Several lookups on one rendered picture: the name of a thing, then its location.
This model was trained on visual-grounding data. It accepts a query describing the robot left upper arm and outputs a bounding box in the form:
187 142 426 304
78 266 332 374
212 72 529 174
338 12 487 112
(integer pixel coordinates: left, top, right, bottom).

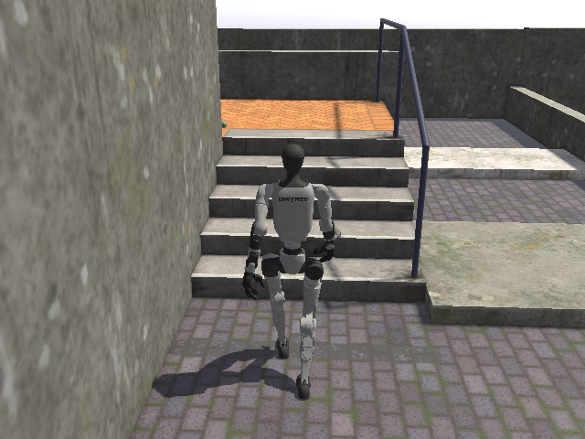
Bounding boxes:
254 183 274 236

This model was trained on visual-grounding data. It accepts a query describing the left robot hand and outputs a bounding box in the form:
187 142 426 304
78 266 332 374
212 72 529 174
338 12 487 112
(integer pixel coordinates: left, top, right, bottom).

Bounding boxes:
242 271 265 300

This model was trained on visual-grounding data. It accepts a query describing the robot right upper arm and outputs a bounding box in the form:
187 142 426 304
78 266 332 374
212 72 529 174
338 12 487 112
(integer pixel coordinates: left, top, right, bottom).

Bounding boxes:
312 184 333 232

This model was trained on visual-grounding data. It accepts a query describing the robot torso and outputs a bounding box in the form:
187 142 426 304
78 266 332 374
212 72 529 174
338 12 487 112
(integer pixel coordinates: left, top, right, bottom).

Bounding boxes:
271 179 314 274

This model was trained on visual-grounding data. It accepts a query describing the right robot shin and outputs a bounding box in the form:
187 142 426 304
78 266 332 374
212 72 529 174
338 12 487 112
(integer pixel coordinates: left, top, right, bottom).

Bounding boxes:
300 318 316 386

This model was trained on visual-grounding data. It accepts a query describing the robot right forearm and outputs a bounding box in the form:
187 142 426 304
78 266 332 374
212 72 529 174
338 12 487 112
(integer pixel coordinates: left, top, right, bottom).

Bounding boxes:
323 219 335 250

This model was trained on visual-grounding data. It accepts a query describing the robot left forearm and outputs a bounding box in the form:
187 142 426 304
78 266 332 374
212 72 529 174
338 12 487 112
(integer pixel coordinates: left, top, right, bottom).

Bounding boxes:
244 221 263 273

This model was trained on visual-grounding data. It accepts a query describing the right robot hand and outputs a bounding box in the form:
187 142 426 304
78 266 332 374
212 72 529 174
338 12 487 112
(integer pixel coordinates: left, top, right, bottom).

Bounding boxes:
314 245 335 262

